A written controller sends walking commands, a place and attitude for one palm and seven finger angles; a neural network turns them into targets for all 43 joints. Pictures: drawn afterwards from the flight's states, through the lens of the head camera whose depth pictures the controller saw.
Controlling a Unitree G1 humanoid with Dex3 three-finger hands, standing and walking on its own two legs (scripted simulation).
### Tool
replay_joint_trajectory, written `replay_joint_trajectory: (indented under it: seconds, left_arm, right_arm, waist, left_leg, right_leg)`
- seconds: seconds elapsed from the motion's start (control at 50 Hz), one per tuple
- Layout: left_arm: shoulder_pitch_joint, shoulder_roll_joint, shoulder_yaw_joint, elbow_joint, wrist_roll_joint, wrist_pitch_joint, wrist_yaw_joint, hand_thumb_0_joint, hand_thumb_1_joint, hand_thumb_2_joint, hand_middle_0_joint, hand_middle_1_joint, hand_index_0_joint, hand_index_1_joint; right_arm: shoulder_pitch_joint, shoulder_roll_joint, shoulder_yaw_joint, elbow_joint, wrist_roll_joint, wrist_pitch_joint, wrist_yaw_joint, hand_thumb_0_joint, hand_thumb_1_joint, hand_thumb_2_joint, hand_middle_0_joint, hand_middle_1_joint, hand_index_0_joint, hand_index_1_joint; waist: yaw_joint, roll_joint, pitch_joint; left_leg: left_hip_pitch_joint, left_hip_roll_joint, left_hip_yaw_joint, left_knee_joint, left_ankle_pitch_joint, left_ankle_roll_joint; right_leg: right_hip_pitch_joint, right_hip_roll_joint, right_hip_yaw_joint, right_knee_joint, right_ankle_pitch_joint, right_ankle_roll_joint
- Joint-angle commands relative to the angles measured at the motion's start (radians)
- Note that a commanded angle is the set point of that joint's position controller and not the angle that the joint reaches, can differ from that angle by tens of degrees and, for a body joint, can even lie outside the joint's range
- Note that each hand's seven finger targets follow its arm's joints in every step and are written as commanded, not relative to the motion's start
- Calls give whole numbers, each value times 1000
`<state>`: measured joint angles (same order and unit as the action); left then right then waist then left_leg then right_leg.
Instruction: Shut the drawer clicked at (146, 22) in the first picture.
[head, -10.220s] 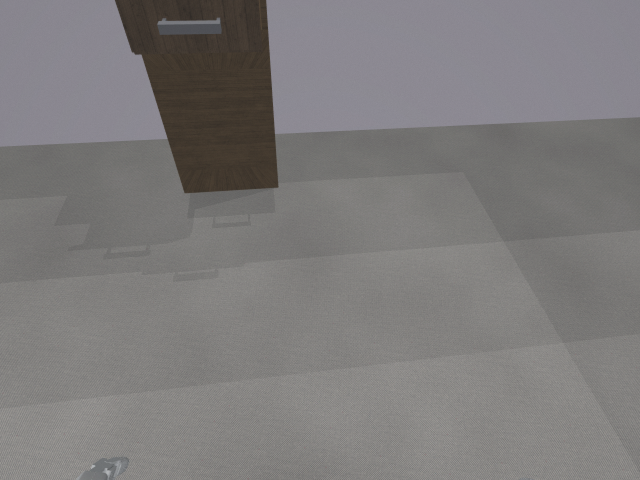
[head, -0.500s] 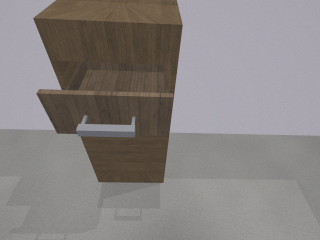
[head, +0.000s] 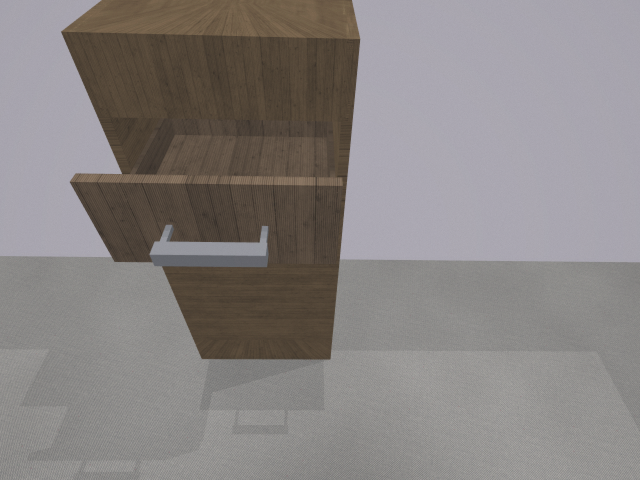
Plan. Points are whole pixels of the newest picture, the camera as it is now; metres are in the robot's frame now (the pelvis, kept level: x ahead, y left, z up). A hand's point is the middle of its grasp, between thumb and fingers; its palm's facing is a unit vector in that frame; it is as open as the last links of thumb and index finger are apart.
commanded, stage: come to a stop and stand still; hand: left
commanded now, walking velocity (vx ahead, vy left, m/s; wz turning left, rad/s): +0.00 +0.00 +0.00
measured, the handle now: (213, 242) +0.45 +0.18 +0.04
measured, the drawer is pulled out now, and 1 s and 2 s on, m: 0.17 0.17 0.17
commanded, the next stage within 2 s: look again from close up in 1.48 s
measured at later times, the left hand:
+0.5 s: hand out of the picture -0.05 +0.09 -0.17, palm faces +0.00 -0.99 -0.16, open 7.4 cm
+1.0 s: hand out of the picture -0.01 +0.07 -0.17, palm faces +0.03 -0.98 -0.18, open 7.4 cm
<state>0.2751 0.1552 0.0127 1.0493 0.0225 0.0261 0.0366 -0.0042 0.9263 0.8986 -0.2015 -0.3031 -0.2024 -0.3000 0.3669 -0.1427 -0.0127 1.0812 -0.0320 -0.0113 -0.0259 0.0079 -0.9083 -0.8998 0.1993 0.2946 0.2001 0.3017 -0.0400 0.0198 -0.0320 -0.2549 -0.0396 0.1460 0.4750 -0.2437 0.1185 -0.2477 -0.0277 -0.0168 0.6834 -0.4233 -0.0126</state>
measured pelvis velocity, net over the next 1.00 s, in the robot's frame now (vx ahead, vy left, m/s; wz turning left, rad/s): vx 0.01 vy -0.08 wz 0.01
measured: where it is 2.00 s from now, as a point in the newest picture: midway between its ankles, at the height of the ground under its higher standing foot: outside the picture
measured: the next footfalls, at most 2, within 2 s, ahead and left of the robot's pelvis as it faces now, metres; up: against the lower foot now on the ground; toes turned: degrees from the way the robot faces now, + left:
right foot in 0.04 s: -0.01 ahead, -0.14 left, +0.00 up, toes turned +0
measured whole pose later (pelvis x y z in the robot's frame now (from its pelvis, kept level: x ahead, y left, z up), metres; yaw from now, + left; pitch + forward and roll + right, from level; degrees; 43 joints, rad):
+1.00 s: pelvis +0.01 -0.08 +0.00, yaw +1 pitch -1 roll +1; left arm 0.33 0.11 -0.02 1.12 0.01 -0.03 0.05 0.00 0.90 0.90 -0.20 -0.30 -0.20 -0.30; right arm 0.27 -0.13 0.02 1.17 -0.01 -0.01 -0.04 0.01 -0.92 -0.90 0.20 0.29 0.20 0.30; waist -0.01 0.00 0.03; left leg -0.19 0.03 0.11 0.44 -0.24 -0.01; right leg -0.08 0.07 -0.03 0.42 -0.34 -0.09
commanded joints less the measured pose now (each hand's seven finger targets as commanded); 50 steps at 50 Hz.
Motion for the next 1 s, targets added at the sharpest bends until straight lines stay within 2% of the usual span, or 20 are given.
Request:
replay_joint_trajectory:
  seconds: [0.0, 0.02, 0.04, 0.06, 0.08, 0.1, 0.12, 0.14, 0.2, 0.24, 0.36, 0.44, 0.52, 0.6, 0.68, 0.74, 0.76, 0.84, 0.86, 0.98]
  left_arm:
    - [64, 46, -12, -16, -7, -40, 10, 0, 900, 900, -200, -300, -200, -300]
    - [62, 52, -19, -9, -10, -45, 10, 0, 900, 900, -200, -300, -200, -300]
    - [61, 63, -26, -8, -11, -46, 9, 0, 900, 900, -200, -300, -200, -300]
    - [72, 64, -28, -3, -9, -47, 10, 0, 900, 900, -200, -300, -200, -300]
    - [77, 71, -27, 11, -8, -56, 8, 0, 900, 900, -200, -300, -200, -300]
    - [71, 61, -32, 18, -12, -60, 8, 0, 900, 900, -200, -300, -200, -300]
    - [68, 57, -35, 17, -14, -60, 8, 0, 900, 900, -200, -300, -200, -300]
    - [67, 55, -36, 19, -15, -60, 8, 0, 900, 900, -200, -300, -200, -300]
    - [87, 62, -34, 25, -14, -57, 7, 0, 900, 900, -200, -300, -200, -300]
    - [102, 63, -35, 36, -12, -58, 5, 0, 900, 900, -200, -300, -200, -300]
    - [130, 58, -35, 47, -11, -67, 5, 0, 900, 900, -200, -300, -200, -300]
    - [133, 55, -34, 53, -14, -69, 4, 0, 900, 900, -200, -300, -200, -300]
    - [143, 50, -31, 58, -14, -70, 6, 0, 900, 900, -200, -300, -200, -300]
    - [151, 47, -30, 64, -15, -71, 9, 0, 900, 900, -200, -300, -200, -300]
    - [158, 47, -28, 66, -14, -70, 12, 0, 900, 900, -200, -300, -200, -300]
    - [162, 51, -25, 66, -15, -68, 13, 0, 900, 900, -200, -300, -200, -300]
    - [164, 53, -23, 66, -14, -68, 15, 0, 900, 900, -200, -300, -200, -300]
    - [164, 51, -21, 64, -15, -65, 16, 0, 900, 900, -200, -300, -200, -300]
    - [164, 55, -20, 65, -13, -65, 16, 0, 900, 900, -200, -300, -200, -300]
    - [166, 54, -17, 65, -14, -62, 18, 0, 900, 900, -200, -300, -200, -300]
  right_arm:
    - [24, -80, -4, -47, 20, -12, -2, 0, -900, -900, 200, 300, 200, 300]
    - [22, -73, 1, -47, 21, -11, 0, 0, -900, -900, 200, 300, 200, 300]
    - [21, -69, 5, -44, 18, -11, 3, 0, -900, -900, 200, 300, 200, 300]
    - [14, -65, 7, -38, 15, -12, 9, 0, -900, -900, 200, 300, 200, 300]
    - [16, -83, 5, -33, 15, -10, 8, 0, -900, -900, 200, 300, 200, 300]
    - [15, -108, 3, -32, 17, -11, 4, 0, -900, -900, 200, 300, 200, 300]
    - [16, -114, 3, -30, 18, -12, 3, 0, -900, -900, 200, 300, 200, 300]
    - [10, -118, 5, -24, 19, -13, 3, 0, -900, -900, 200, 300, 200, 300]
    - [-20, -111, 12, -8, 21, -13, 5, 0, -900, -900, 200, 300, 200, 300]
    - [-30, -107, 14, 1, 21, -9, 6, 0, -900, -900, 200, 300, 200, 300]
    - [-33, -89, 16, 20, 23, -6, 7, 0, -900, -900, 200, 300, 200, 300]
    - [-23, -77, 19, 36, 21, -8, 4, 0, -900, -900, 200, 300, 200, 300]
    - [-21, -66, 22, 48, 20, -10, 1, 0, -900, -900, 200, 300, 200, 300]
    - [-17, -62, 22, 57, 21, -12, -2, 0, -900, -900, 200, 300, 200, 300]
    - [-20, -58, 23, 64, 21, -12, -5, 0, -900, -900, 200, 300, 200, 300]
    - [-17, -55, 23, 67, 22, -11, -7, 0, -900, -900, 200, 300, 200, 300]
    - [-19, -52, 22, 67, 23, -10, -8, 0, -900, -900, 200, 300, 200, 300]
    - [-21, -54, 23, 68, 22, -10, -11, 0, -900, -900, 200, 300, 200, 300]
    - [-23, -51, 22, 68, 23, -10, -11, 0, -900, -900, 200, 300, 200, 300]
    - [-31, -57, 20, 64, 23, -7, -15, 0, -900, -900, 200, 300, 200, 300]
  waist:
    - [18, -52, 98]
    - [5, -46, 122]
    - [0, 4, 132]
    - [0, 82, 111]
    - [-2, -68, 80]
    - [-4, -156, 76]
    - [-5, -181, 76]
    - [-5, -163, 88]
    - [6, -37, 151]
    - [11, -29, 173]
    - [16, -72, 152]
    - [18, -45, 143]
    - [23, -24, 133]
    - [26, -53, 116]
    - [32, -33, 119]
    - [34, -40, 112]
    - [35, -66, 113]
    - [36, -38, 111]
    - [37, -58, 111]
    - [37, -52, 114]
  left_leg:
    - [13, 168, -219, -59, 114, -55]
    - [21, 142, -196, -61, 27, -70]
    - [39, 129, -198, -83, -36, -76]
    - [66, 127, -217, -108, 0, -78]
    - [89, 140, -209, -67, 69, -66]
    - [97, 143, -191, -52, 91, -61]
    - [106, 141, -183, -64, 79, -61]
    - [110, 139, -183, -78, 68, -63]
    - [90, 135, -181, -116, 8, -65]
    - [83, 132, -181, -123, -18, -66]
    - [101, 128, -161, -97, 10, -73]
    - [98, 127, -156, -95, 34, -79]
    - [89, 128, -150, -92, 62, -83]
    - [92, 131, -142, -85, 86, -87]
    - [92, 133, -135, -77, 118, -89]
    - [88, 133, -128, -72, 119, -92]
    - [86, 133, -125, -66, 126, -93]
    - [96, 135, -124, -68, 143, -94]
    - [98, 136, -124, -64, 153, -93]
    - [109, 136, -117, -60, 164, -97]
  right_leg:
    - [-15, -37, 89, -276, 189, -48]
    - [-50, -74, 123, -303, 174, -68]
    - [-86, -91, 133, -313, 118, -75]
    - [-82, -81, 122, -285, 153, -72]
    - [-50, -54, 116, -270, 224, -62]
    - [-34, -61, 113, -277, 272, -54]
    - [-28, -70, 113, -287, 275, -49]
    - [-35, -70, 114, -290, 259, -46]
    - [-62, -66, 119, -308, 172, -45]
    - [-75, -66, 128, -327, 129, -48]
    - [-71, -77, 148, -373, 115, -50]
    - [-50, -82, 149, -377, 148, -53]
    - [-18, -83, 149, -372, 228, -53]
    - [20, -86, 140, -362, 329, -47]
    - [40, -85, 132, -354, 413, -40]
    - [63, -87, 129, -351, 463, -32]
    - [70, -85, 125, -349, 495, -26]
    - [75, -86, 124, -345, 517, -24]
    - [84, -83, 117, -343, 542, -20]
    - [88, -87, 119, -344, 587, -8]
